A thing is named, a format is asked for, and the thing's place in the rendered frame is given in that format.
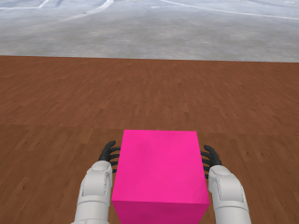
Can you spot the left robot forearm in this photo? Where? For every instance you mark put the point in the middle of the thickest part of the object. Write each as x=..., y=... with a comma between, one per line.
x=94, y=195

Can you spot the carton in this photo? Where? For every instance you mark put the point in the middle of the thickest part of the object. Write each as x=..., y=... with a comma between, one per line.
x=160, y=178

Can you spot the right robot forearm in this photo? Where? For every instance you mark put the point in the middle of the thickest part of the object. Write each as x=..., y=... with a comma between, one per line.
x=228, y=196

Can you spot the robot right hand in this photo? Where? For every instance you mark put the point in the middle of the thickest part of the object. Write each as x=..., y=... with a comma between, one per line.
x=213, y=159

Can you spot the robot left hand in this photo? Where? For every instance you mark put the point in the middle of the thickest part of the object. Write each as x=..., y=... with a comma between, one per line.
x=105, y=155

